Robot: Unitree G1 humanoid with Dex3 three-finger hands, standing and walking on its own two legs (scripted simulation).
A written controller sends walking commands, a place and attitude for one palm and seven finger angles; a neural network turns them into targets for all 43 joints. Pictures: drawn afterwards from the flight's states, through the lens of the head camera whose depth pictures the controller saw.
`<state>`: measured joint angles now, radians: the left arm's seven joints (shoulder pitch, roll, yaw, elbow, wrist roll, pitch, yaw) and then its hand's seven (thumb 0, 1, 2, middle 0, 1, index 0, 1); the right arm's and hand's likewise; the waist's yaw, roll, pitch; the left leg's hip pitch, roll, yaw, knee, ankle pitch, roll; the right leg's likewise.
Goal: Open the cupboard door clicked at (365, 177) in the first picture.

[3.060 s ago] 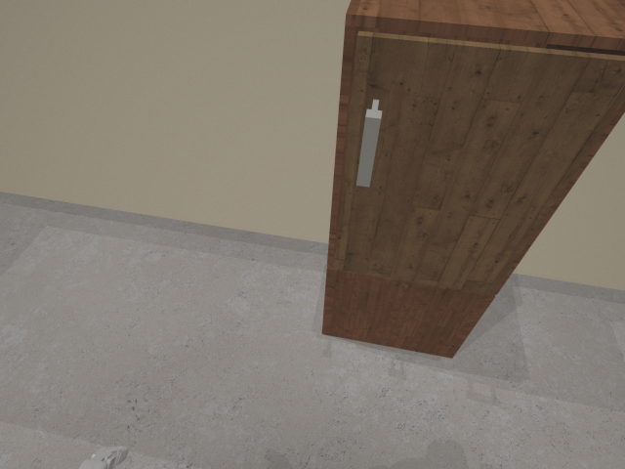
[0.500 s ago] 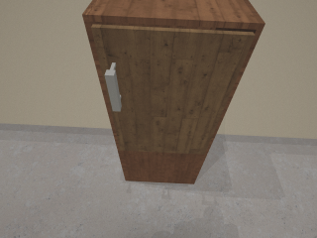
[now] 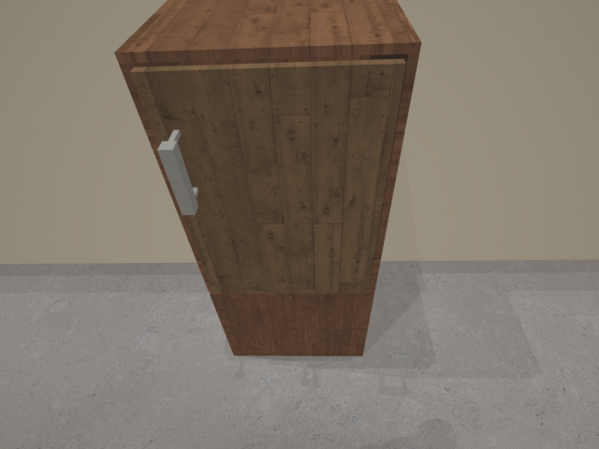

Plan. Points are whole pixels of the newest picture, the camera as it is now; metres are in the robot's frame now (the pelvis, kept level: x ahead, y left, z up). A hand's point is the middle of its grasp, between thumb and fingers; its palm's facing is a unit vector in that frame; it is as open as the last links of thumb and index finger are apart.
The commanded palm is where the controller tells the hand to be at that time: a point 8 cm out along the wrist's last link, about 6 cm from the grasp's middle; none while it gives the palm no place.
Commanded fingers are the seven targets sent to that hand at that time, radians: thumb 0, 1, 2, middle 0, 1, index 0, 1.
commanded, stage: come to a stop and stand still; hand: left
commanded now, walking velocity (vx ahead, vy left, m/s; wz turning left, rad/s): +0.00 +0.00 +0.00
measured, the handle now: (182, 172) +0.54 +0.23 +0.09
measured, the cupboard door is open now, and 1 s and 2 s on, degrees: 0 0 0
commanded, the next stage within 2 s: look again from close up in 0.24 s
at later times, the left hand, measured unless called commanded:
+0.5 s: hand out of the picture +0.06 +0.21 -0.16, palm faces +0.02 -0.97 -0.23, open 7.4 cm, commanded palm none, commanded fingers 0.00 0.90 0.90 -0.20 -0.30 -0.20 -0.30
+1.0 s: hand out of the picture +0.09 +0.23 -0.15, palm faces +0.02 -0.96 -0.27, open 7.4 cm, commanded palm none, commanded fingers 0.00 0.90 0.90 -0.20 -0.30 -0.20 -0.30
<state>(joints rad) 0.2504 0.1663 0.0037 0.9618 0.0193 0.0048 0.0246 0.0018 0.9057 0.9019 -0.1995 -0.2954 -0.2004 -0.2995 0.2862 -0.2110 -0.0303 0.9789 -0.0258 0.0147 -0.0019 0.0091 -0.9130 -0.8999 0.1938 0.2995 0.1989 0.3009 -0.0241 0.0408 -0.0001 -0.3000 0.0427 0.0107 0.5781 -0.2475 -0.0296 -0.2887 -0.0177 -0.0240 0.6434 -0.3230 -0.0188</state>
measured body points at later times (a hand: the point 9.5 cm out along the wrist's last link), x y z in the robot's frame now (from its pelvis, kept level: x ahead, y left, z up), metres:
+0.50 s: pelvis +0.03 +0.01 +0.01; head +0.04 +0.01 +0.46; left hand +0.05 +0.26 -0.14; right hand +0.04 -0.22 -0.15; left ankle +0.04 +0.15 -0.73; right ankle +0.02 -0.11 -0.73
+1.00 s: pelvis +0.05 +0.02 +0.01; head +0.06 +0.02 +0.46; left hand +0.09 +0.28 -0.13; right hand +0.12 -0.23 -0.13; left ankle +0.04 +0.15 -0.73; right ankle +0.02 -0.11 -0.73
